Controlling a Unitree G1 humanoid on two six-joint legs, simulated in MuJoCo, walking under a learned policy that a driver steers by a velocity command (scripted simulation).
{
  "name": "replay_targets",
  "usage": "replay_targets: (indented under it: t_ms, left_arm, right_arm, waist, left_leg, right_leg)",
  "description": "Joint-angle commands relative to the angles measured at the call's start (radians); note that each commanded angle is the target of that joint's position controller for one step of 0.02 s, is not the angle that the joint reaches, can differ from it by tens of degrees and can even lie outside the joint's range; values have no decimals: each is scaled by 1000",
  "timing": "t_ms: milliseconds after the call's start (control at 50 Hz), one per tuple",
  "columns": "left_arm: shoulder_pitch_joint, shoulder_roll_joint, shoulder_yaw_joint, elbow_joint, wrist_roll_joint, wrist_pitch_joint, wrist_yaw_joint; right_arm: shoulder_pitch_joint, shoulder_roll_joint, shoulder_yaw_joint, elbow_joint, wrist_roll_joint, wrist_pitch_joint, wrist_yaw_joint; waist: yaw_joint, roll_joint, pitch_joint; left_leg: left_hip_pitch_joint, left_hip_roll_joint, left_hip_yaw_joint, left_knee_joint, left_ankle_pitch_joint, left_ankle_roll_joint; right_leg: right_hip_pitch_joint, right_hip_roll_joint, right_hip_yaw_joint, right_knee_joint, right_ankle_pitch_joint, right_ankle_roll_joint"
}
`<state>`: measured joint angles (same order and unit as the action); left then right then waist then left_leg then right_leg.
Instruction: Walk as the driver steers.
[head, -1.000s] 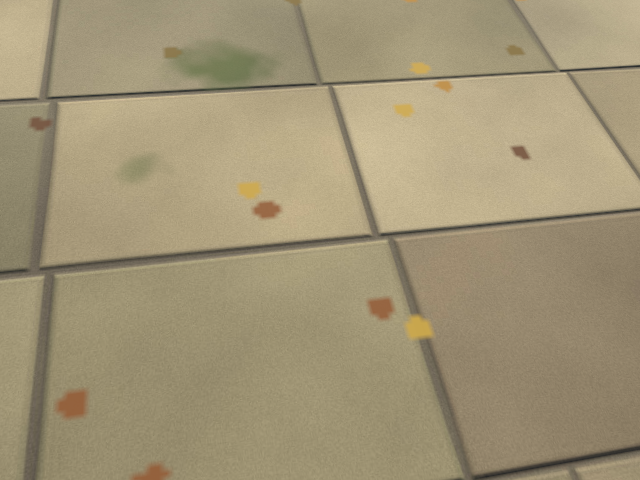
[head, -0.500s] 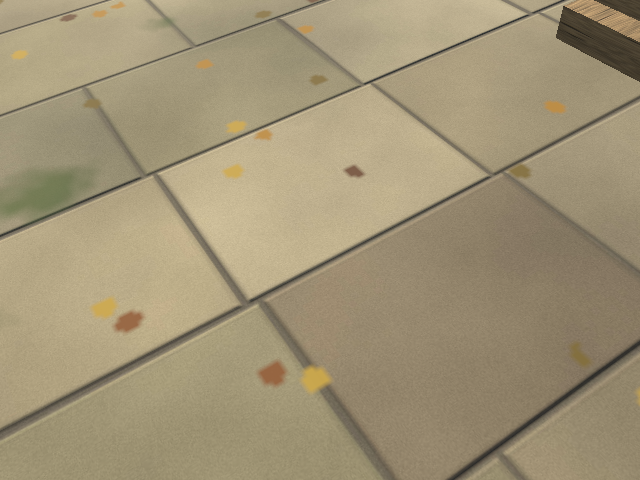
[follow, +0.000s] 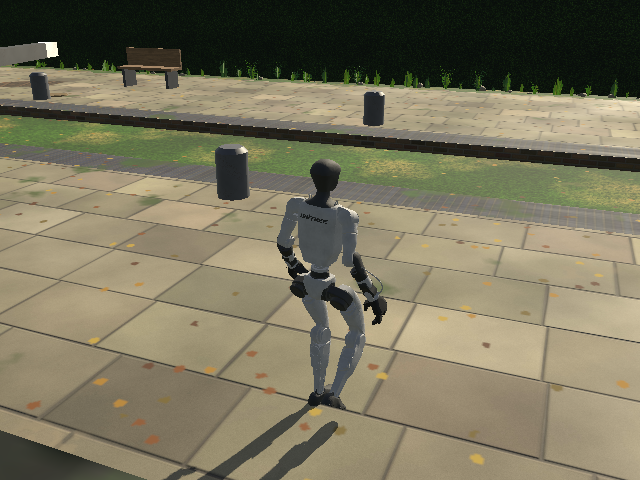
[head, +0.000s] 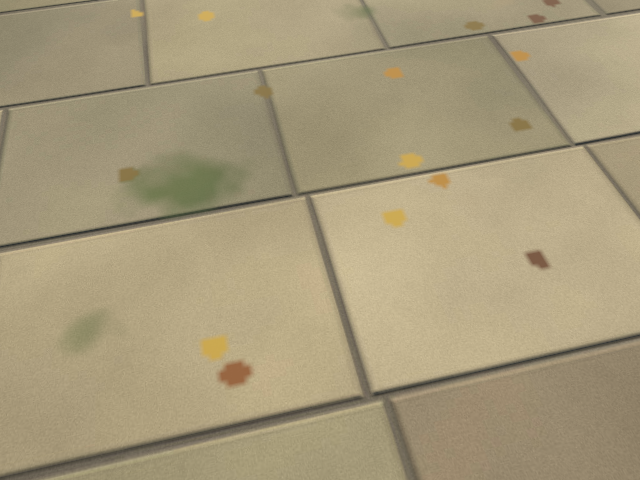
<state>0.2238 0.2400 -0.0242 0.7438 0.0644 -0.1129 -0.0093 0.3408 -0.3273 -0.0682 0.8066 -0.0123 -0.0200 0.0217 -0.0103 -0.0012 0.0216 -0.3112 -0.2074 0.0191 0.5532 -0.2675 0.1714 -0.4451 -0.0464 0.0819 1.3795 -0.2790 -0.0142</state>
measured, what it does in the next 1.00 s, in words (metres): walks ahead, turning left: right foot, then left foot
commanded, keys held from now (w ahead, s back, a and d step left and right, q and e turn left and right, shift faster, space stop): w+q+shift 0.36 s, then w+shift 0.12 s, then shift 0.22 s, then e+shift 0.30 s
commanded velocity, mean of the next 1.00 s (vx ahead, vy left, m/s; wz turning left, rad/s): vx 0.68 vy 0.00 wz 0.41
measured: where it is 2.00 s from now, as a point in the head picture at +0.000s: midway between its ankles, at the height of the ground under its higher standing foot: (275, 356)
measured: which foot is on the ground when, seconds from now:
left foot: down 0.00-0.28, up 0.30-0.68, down 0.70-1.00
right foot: up 0.00-0.26, down 0.28-0.70, up 0.72-1.00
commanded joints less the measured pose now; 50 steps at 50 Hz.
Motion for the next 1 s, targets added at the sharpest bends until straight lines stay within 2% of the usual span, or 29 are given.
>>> replay_targets:
  t_ms: [20, 80, 140, 200, 240, 260, 280, 300, 320, 340, 360, 380, 400, 460, 520, 540, 560, 600, 640, 660, 680, 700, 720, 740, 760, 780, 820, 880, 1000]
  left_arm:
    - [-4, 117, 19, -106, 26, 32, -3]
    - [-207, 112, 5, -202, 7, 42, -20]
    - [-295, 83, -7, -230, -19, 37, -32]
    - [-306, 116, 3, -241, -28, 30, -19]
    - [-168, 185, 32, -201, -33, 27, 1]
    - [-5, 236, 56, -165, -45, 23, 17]
    - [219, 283, 83, -110, -40, 19, 40]
    - [393, 328, 101, -75, -6, 16, 60]
    - [254, 406, 120, -98, 20, 21, 47]
    - [125, 277, 112, -130, 4, 28, 38]
    - [72, 198, 91, -124, -7, 30, 33]
    - [82, 163, 83, -93, 0, 28, 26]
    - [119, 151, 78, -53, -2, 22, 27]
    - [180, 99, 64, 34, -29, -11, 5]
    - [142, 137, 66, 50, -35, -29, -5]
    - [98, 127, 64, 55, -39, -31, -8]
    - [91, 127, 62, 62, -46, -34, -11]
    - [153, 191, 74, 96, -55, -38, -11]
    - [183, 238, 83, 119, -64, -24, -1]
    - [181, 245, 83, 124, -69, -10, 8]
    - [189, 239, 80, 124, -79, 0, 17]
    - [247, 177, 71, 108, -72, 12, 20]
    - [459, 84, 52, 118, -105, 34, 26]
    - [424, 139, 61, 122, -106, 47, 39]
    - [351, 143, 60, 112, -100, 51, 40]
    - [275, 146, 61, 108, -73, 56, 36]
    - [242, 133, 70, 121, -39, 91, 25]
    - [243, 74, 80, 100, -44, 122, 12]
    - [74, 40, 80, 13, -40, 147, -17]
  right_arm:
    - [37, -113, -25, -48, 11, -39, -12]
    - [47, -128, -28, -52, 17, -57, -14]
    - [91, -149, -42, -40, 26, -56, -12]
    - [101, -179, -54, -34, 28, -56, -18]
    - [74, -217, -63, -41, 18, -59, -25]
    - [27, -255, -70, -50, 7, -62, -21]
    - [-31, -225, -63, -60, -3, -74, -18]
    - [-26, -41, -16, -85, -14, -83, -20]
    - [138, 12, 14, -155, 58, -73, -16]
    - [34, -95, 6, -107, 17, -51, -26]
    - [-47, -125, -4, -112, -1, -39, -13]
    - [-90, -114, -3, -114, -12, -31, 1]
    - [-128, -85, 3, -132, -26, -23, 19]
    - [-160, -2, 33, -176, -29, 0, 41]
    - [-259, 1, 53, -241, -36, -4, 44]
    - [-291, -5, 59, -245, -37, -13, 46]
    - [-316, 7, 68, -241, -38, -24, 55]
    - [-315, 16, 74, -222, -34, -38, 69]
    - [-204, -23, 61, -167, -46, -44, 55]
    - [-63, -38, 52, -113, -54, -51, 43]
    - [46, -68, 40, -68, -68, -58, 29]
    - [90, -139, 25, -44, -76, -63, 13]
    - [98, -193, 12, -72, -58, -62, 4]
    - [100, -172, -3, -87, 2, -53, -4]
    - [-29, -124, 5, -101, 16, -47, -18]
    - [-110, -34, 32, -97, 12, -47, -23]
    - [-124, 18, 51, -74, 6, -50, -33]
    - [-107, -32, 29, -55, -2, -63, -37]
    - [-157, -4, 28, -62, -3, -45, -54]
  waist:
    - [49, -57, 49]
    - [10, -23, 139]
    - [-56, 37, 84]
    - [-67, 63, 21]
    - [4, 60, -97]
    - [107, 70, -188]
    - [222, 53, -282]
    - [232, -170, -378]
    - [65, -489, -507]
    - [90, -219, -341]
    - [90, -111, -211]
    - [85, -17, -137]
    - [74, -23, -86]
    - [21, -80, -10]
    - [-20, -96, 79]
    - [-34, -69, 112]
    - [-28, -48, 109]
    - [-16, -67, 72]
    - [-59, -89, -12]
    - [-122, -91, -83]
    - [-169, -90, -130]
    - [-135, 54, -217]
    - [-40, 212, -486]
    - [-93, 74, -590]
    - [-51, 68, -445]
    - [-12, 16, -267]
    - [19, 18, -106]
    - [63, 39, -135]
    - [51, 128, -87]
  left_leg:
    - [52, 266, -452, -362, -24, 177]
    - [-107, 207, -389, -435, 115, 151]
    - [-53, 178, -362, -404, 393, 77]
    - [118, 212, -393, -322, 606, 33]
    - [202, 209, -407, -121, 856, -17]
    - [187, 209, -410, 81, 885, -34]
    - [67, 173, -379, 334, 775, -44]
    - [-125, 111, -290, 686, -47, -29]
    - [-381, 61, -183, 916, -255, -56]
    - [-451, 162, -155, 921, -102, -44]
    - [-448, 200, -128, 863, -16, -52]
    - [-423, 229, -119, 831, 7, -60]
    - [-415, 251, -125, 804, 6, -62]
    - [-443, 275, -142, 744, -10, -68]
    - [-452, 259, -120, 546, 78, -92]
    - [-386, 248, -80, 391, 147, -104]
    - [-262, 215, -6, 225, 235, -106]
    - [-61, 162, 64, 98, 341, -96]
    - [71, 99, 83, 50, 313, -63]
    - [203, 93, 54, -3, 353, -35]
    - [327, 136, 3, -71, 451, -18]
    - [511, 341, -163, 15, 940, 3]
    - [785, 669, -518, 168, 1697, 149]
    - [766, 684, -512, 113, 1649, 203]
    - [584, 632, -423, 3, 1291, 197]
    - [398, 563, -345, -74, 1066, 140]
    - [156, 497, -211, -176, 1014, 75]
    - [92, 490, -94, -229, 975, 80]
    - [56, 445, 108, -249, 643, 24]
  right_leg:
    - [-253, -63, -5, -100, -60, 38]
    - [-213, -64, -83, -398, 121, 76]
    - [-68, 0, -116, -674, 368, 64]
    - [20, 40, -89, -816, 393, 38]
    - [228, 92, -68, -857, 278, 24]
    - [399, 82, -58, -846, 186, 19]
    - [642, 11, -21, -812, 81, 5]
    - [853, -257, 237, -823, -243, -8]
    - [942, -485, 873, -1078, -459, -124]
    - [782, -391, 772, -1123, -619, -130]
    - [646, -342, 557, -1100, -454, -115]
    - [537, -301, 425, -1104, -248, -110]
    - [467, -261, 319, -1113, -133, -105]
    - [373, -223, 157, -1168, 54, -98]
    - [280, -213, -7, -1231, 455, -114]
    - [235, -163, -103, -1241, 590, -96]
    - [189, -108, -187, -1251, 661, -72]
    - [191, -122, -203, -1253, 758, -72]
    - [299, -126, -225, -1067, 987, -62]
    - [318, -120, -238, -883, 1005, -44]
    - [279, -89, -247, -667, 878, -24]
    - [132, 10, -264, -318, 158, -7]
    - [-43, 107, -80, 88, -398, 9]
    - [-76, 122, 102, 146, -332, 2]
    - [-123, 70, 60, 76, -235, 8]
    - [-124, 15, 17, -47, -189, 13]
    - [-28, -4, -15, -163, -160, 29]
    - [8, 17, -54, -180, -93, 32]
    - [12, -12, -118, -488, 156, 11]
